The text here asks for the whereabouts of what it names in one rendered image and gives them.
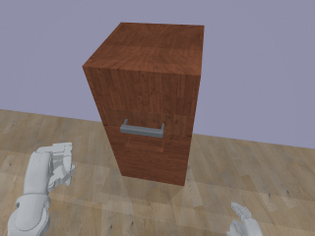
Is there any right robot hand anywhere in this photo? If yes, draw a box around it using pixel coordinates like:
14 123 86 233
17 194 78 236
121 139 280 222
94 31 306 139
226 202 264 236

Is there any cabinet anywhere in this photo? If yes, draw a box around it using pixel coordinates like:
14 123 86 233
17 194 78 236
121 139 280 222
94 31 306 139
82 22 205 187

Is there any drawer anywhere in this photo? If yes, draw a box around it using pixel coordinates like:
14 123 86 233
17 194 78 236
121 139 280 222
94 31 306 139
102 106 189 136

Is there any robot left forearm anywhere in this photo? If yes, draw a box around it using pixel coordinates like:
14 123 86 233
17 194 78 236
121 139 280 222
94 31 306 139
7 193 51 236

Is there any handle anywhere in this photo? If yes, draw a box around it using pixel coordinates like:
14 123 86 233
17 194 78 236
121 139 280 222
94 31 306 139
120 119 164 138
125 143 164 155

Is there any left robot hand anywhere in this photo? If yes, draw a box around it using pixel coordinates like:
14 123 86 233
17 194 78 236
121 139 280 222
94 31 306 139
23 142 75 196

